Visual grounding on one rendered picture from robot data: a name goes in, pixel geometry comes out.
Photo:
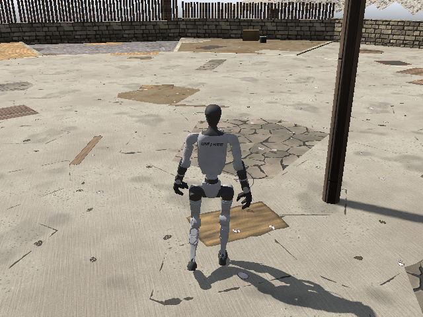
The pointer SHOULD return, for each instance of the right robot upper arm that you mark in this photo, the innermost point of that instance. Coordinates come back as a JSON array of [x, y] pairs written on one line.
[[236, 151]]

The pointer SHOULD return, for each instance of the right robot hand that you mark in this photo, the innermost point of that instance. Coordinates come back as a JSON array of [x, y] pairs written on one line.
[[247, 200]]

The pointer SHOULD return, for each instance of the robot left forearm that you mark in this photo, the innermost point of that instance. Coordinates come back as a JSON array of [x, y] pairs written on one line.
[[180, 173]]

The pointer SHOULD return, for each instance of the right robot thigh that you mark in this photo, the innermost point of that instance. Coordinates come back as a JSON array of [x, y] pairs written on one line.
[[226, 195]]

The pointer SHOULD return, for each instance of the robot torso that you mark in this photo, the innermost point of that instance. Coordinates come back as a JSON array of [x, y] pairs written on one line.
[[212, 151]]

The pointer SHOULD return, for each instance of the left robot upper arm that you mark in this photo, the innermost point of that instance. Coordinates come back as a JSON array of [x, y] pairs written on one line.
[[188, 148]]

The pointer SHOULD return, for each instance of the left robot hand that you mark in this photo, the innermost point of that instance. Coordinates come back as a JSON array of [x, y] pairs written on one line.
[[176, 186]]

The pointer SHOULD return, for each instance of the robot right forearm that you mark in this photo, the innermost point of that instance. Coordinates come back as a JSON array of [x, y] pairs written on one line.
[[242, 174]]

